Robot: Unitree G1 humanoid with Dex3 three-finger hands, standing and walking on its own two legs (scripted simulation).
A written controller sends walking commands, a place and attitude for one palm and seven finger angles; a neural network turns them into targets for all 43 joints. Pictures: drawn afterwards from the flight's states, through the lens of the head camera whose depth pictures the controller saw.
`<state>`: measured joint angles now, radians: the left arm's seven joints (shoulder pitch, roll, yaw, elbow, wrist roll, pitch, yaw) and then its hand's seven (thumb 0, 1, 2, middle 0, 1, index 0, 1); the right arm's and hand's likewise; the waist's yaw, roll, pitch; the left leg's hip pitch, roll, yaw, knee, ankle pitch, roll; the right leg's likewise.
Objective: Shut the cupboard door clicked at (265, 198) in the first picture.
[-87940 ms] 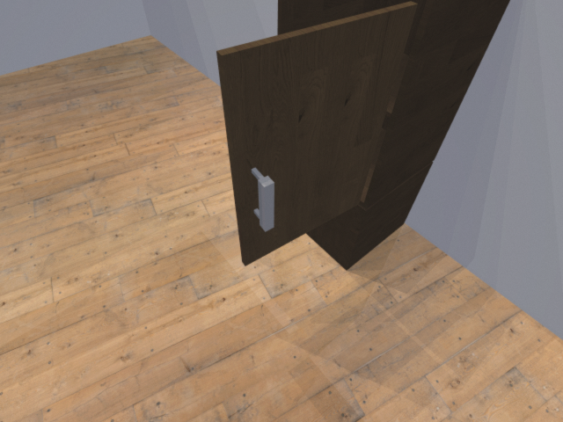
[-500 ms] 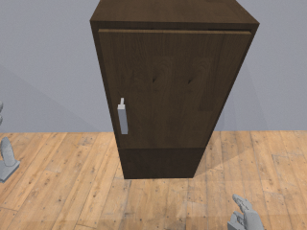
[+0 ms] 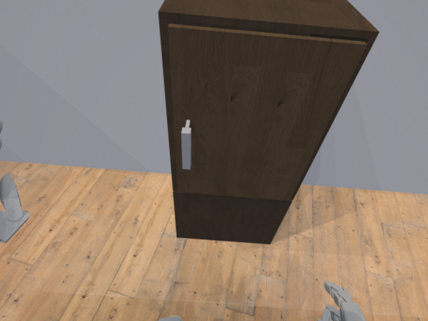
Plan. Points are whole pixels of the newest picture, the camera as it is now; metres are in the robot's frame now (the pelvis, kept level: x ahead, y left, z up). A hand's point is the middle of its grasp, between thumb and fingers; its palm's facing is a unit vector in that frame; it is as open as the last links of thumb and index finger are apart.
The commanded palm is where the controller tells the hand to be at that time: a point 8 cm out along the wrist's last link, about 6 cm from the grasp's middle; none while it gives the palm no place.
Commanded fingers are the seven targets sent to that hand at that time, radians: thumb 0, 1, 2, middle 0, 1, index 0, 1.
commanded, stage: step back with the hand held close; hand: left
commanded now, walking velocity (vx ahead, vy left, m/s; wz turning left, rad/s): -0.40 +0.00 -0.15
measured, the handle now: (187, 144) +0.59 +0.11 -0.05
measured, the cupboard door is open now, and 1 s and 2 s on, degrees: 0 0 0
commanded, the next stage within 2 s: stop stepping back and stand still in 0.22 s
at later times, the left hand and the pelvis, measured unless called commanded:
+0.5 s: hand out of the picture +0.13 +0.26 +0.18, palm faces +0.28 -0.84 -0.47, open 7.4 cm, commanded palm +0.09 +0.30 +0.19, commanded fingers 0.00 0.90 0.90 -0.20 -0.30 -0.20 -0.30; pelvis -0.08 +0.02 +0.00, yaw -5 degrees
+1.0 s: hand out of the picture +0.12 +0.34 +0.18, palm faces +0.44 -0.83 -0.33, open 7.4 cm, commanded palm +0.05 +0.37 +0.19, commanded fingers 0.00 0.90 0.90 -0.20 -0.30 -0.20 -0.30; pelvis -0.12 +0.08 +0.00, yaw -6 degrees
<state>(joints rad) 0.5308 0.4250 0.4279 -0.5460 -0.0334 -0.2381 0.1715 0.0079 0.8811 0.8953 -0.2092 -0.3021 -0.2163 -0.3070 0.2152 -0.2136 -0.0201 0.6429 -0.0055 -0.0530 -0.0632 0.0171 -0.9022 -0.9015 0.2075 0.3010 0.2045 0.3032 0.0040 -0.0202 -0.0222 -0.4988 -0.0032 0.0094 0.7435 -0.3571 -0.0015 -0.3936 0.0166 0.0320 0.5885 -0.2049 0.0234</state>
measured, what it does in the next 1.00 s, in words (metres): walks backwards: right foot, then left foot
